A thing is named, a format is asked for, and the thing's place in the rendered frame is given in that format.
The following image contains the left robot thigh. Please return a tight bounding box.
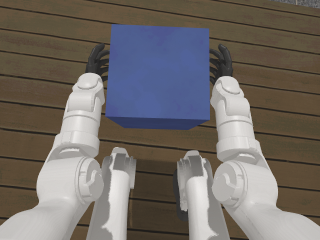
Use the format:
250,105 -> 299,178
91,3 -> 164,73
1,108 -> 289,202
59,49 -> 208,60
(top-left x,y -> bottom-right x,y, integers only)
86,153 -> 137,240

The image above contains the robot right forearm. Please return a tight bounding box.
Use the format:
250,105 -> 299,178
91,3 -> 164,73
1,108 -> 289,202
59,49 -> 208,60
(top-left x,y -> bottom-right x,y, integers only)
210,76 -> 272,173

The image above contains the left robot upper arm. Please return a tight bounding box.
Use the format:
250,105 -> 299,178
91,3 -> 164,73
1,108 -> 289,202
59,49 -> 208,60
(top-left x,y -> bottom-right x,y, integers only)
0,156 -> 104,240

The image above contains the left robot hand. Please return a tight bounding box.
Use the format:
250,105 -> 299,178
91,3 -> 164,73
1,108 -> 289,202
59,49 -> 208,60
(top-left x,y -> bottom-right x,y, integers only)
85,43 -> 110,82

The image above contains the robot left forearm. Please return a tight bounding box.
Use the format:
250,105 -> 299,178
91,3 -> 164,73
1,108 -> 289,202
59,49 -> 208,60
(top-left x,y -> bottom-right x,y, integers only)
36,73 -> 105,198

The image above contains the right robot upper arm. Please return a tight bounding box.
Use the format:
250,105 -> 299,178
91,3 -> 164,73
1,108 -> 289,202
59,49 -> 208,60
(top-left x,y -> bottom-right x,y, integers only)
211,160 -> 320,240

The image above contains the carton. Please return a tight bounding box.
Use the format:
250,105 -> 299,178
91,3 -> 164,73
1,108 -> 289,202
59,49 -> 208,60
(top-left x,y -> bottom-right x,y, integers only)
105,24 -> 210,130

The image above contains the right robot hand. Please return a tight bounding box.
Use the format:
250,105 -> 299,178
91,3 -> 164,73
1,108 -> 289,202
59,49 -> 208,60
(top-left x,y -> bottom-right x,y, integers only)
209,43 -> 233,86

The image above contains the robot right foot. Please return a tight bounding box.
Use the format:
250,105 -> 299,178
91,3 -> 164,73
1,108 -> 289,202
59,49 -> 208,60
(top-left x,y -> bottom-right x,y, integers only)
172,169 -> 189,222

